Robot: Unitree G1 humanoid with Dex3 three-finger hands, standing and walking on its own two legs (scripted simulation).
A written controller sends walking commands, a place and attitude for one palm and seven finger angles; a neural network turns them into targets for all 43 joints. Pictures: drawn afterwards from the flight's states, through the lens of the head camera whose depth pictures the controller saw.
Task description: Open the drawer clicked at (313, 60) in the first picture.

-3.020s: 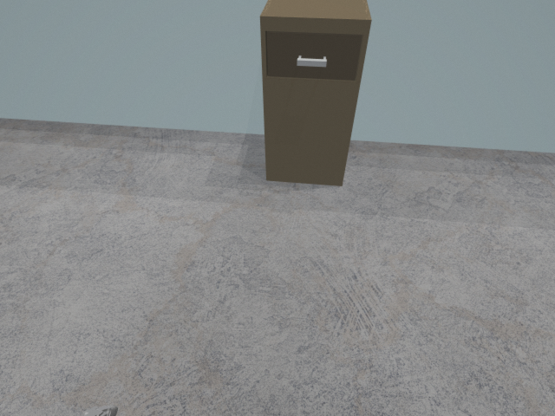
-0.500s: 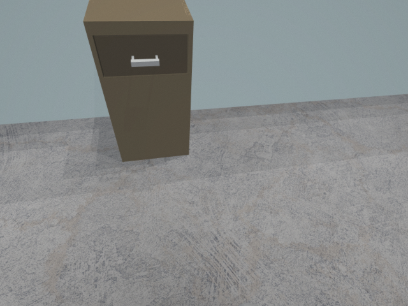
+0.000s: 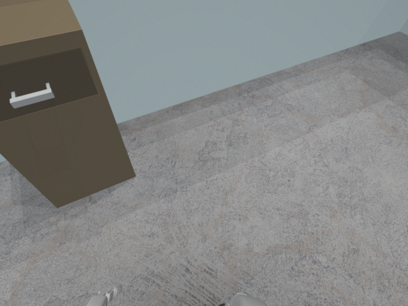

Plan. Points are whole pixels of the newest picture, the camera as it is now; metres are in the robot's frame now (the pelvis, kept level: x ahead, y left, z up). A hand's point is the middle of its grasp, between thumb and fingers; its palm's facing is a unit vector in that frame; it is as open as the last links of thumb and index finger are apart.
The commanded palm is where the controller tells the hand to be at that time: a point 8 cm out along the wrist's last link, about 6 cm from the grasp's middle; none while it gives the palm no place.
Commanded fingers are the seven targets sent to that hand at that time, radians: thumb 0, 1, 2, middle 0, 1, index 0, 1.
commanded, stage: turn to face it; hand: left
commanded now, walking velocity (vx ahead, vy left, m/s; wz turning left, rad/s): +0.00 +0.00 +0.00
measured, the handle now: (32, 94) +0.71 +0.56 -0.05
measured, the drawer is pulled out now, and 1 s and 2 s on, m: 0.00 0.00 0.00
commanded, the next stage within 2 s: take the last steps up to it in 0.94 s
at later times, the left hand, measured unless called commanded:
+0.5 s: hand out of the picture +0.14 +0.25 -0.16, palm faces +0.22 -0.96 -0.18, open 7.3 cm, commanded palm none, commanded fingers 0.00 0.90 0.90 -0.20 -0.30 -0.20 -0.30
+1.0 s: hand out of the picture +0.14 +0.19 -0.12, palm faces +0.41 -0.87 -0.27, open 7.4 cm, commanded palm none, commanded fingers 0.00 0.90 0.90 -0.20 -0.30 -0.20 -0.30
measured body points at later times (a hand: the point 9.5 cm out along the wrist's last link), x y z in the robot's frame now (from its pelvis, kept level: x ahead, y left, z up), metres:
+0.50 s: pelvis +0.12 +0.05 +0.02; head +0.15 +0.09 +0.47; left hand +0.13 +0.30 -0.15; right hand +0.23 -0.17 -0.12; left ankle +0.17 +0.14 -0.72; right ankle +0.10 -0.10 -0.64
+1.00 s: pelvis +0.14 -0.01 +0.02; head +0.17 -0.04 +0.47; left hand +0.12 +0.24 -0.10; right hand +0.29 -0.24 -0.13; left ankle +0.09 +0.11 -0.64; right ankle +0.18 -0.12 -0.72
